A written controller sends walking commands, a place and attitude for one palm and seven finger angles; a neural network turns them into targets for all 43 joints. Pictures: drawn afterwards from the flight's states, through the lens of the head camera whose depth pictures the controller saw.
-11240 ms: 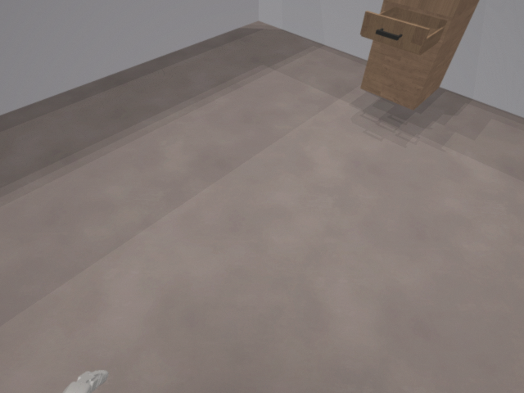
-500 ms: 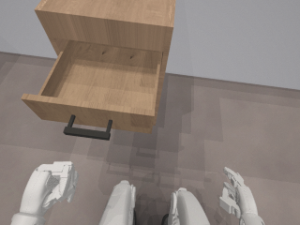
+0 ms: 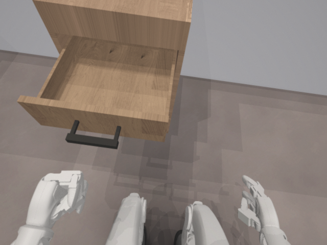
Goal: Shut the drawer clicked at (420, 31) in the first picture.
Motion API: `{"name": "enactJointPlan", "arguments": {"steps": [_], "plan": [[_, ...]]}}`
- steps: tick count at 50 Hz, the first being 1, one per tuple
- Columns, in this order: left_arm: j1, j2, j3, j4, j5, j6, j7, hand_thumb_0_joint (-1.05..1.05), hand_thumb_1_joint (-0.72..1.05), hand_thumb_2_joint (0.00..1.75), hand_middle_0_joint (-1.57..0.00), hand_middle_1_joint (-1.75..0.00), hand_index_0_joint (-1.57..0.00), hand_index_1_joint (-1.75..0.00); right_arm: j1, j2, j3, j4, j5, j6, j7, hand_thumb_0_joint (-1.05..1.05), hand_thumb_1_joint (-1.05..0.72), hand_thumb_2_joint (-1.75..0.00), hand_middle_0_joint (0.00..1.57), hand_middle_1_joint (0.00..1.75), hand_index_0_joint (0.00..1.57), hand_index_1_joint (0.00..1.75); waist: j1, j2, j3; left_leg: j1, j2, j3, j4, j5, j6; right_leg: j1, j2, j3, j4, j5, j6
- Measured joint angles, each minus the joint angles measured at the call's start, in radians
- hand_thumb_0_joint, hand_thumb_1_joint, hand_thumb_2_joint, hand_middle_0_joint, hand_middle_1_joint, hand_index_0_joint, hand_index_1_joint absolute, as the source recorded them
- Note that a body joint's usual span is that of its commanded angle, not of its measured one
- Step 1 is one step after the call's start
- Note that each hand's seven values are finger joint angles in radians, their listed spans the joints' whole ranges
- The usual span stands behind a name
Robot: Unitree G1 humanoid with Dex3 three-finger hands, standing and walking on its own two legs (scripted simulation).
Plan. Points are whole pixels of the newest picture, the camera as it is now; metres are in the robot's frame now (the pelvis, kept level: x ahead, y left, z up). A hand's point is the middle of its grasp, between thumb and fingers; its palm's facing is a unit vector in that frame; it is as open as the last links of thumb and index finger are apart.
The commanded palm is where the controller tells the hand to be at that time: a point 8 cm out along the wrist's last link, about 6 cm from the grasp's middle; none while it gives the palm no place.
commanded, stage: bring the fist close to the handle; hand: left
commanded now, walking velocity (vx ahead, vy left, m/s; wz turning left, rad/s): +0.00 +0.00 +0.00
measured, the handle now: (94, 134) +0.39 +0.22 -0.06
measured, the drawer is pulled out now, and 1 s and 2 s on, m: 0.26 0.26 0.23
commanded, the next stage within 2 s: push the drawer shut in 1.20 s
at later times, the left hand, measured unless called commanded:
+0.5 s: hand (95, 182) +0.26 +0.18 -0.04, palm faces -0.09 -1.00 -0.05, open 3.3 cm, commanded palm +0.25 +0.23 -0.03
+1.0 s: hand (104, 171) +0.29 +0.17 -0.06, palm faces -0.11 -0.99 -0.06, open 3.3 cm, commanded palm +0.28 +0.23 -0.06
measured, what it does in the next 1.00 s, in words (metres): lowers itself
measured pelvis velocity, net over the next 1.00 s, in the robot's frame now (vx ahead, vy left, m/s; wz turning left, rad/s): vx -0.01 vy -0.01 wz -0.03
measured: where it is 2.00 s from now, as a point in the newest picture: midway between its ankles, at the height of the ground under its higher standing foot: outside the picture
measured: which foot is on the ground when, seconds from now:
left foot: down 0.00-1.00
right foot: down 0.00-1.00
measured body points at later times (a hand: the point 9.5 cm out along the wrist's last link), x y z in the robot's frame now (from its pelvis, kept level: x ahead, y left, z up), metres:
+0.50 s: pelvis -0.01 +0.00 -0.04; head +0.14 +0.02 +0.38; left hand +0.26 +0.24 -0.03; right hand +0.20 -0.24 -0.13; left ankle +0.05 +0.09 -0.57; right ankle +0.04 -0.11 -0.57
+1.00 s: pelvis -0.01 -0.01 -0.06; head +0.16 +0.01 +0.35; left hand +0.29 +0.23 -0.05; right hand +0.19 -0.25 -0.17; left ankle +0.05 +0.09 -0.57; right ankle +0.04 -0.11 -0.57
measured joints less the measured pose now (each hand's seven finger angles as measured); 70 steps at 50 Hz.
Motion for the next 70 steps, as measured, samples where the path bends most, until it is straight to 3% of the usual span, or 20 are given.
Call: {"name": "enactJointPlan", "arguments": {"steps": [12,17,27,43,56,70], "plan": [[-0.084,0.003,-0.016,0.028,0.014,0.025,0.015,0.02,0.90,0.90,-1.40,-1.60,-1.40,-1.60,-0.010,-0.008,0.001,0.010,-0.002,0.031,0.017,0.01,-0.90,-0.90,0.20,0.30,0.20,0.30,-0.009,0.008,0.001,-0.085,0.002,0.009,0.064,-0.017,0.004,-0.090,-0.003,0.008,0.070,-0.019,0.001],[-0.105,0.000,-0.007,0.043,0.014,0.000,0.036,0.02,0.90,0.90,-1.40,-1.60,-1.40,-1.60,-0.008,-0.010,0.002,0.018,-0.005,0.040,0.022,0.01,-0.90,-0.90,0.20,0.30,0.20,0.30,-0.005,0.008,-0.007,-0.115,0.003,0.014,0.081,-0.021,0.004,-0.124,-0.004,0.012,0.093,-0.024,-0.001],[-0.223,0.020,0.016,0.142,0.002,-0.007,-0.003,0.02,0.90,0.90,-1.40,-1.60,-1.40,-1.60,-0.020,-0.029,0.012,0.030,-0.005,0.046,0.021,0.01,-0.90,-0.90,0.20,0.30,0.20,0.30,-0.007,0.004,-0.004,-0.199,0.006,0.004,0.150,-0.036,-0.001,-0.203,-0.004,0.000,0.161,-0.042,-0.011],[-0.340,0.026,0.031,0.230,0.013,-0.015,0.012,0.02,0.90,0.90,-1.40,-1.60,-1.40,-1.60,-0.027,-0.043,0.013,0.033,-0.010,0.073,0.035,0.01,-0.90,-0.90,0.20,0.30,0.20,0.30,-0.012,0.004,-0.009,-0.284,0.013,0.005,0.214,-0.047,-0.003,-0.292,-0.002,0.000,0.229,-0.054,-0.018],[-0.328,0.029,0.042,0.191,0.003,0.025,0.017,0.02,0.90,0.90,-1.40,-1.60,-1.40,-1.60,-0.022,-0.034,0.017,0.026,0.001,0.108,0.035,0.01,-0.90,-0.90,0.20,0.30,0.20,0.30,-0.004,0.012,-0.003,-0.280,0.016,0.009,0.206,-0.043,-0.002,-0.292,0.001,0.005,0.223,-0.048,-0.016],[-0.358,0.025,0.010,0.207,0.024,-0.003,0.024,0.02,0.90,0.90,-1.40,-1.60,-1.40,-1.60,-0.032,-0.048,0.016,0.025,-0.006,0.094,0.029,0.01,-0.90,-0.90,0.20,0.30,0.20,0.30,-0.012,0.007,-0.006,-0.291,0.010,0.006,0.217,-0.043,0.000,-0.298,-0.003,0.002,0.231,-0.049,-0.014]]}}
